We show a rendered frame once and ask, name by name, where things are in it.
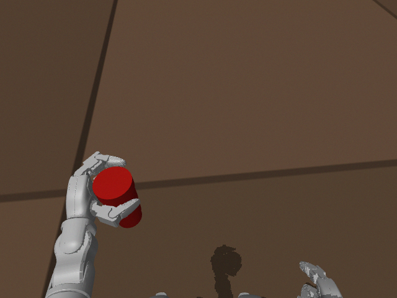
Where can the left robot arm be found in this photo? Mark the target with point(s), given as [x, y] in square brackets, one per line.
[75, 250]

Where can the right robot hand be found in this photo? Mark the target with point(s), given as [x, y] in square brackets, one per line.
[326, 287]

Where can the cup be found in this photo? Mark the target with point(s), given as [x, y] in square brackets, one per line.
[114, 186]

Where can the left robot hand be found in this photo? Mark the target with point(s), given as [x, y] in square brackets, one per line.
[81, 200]

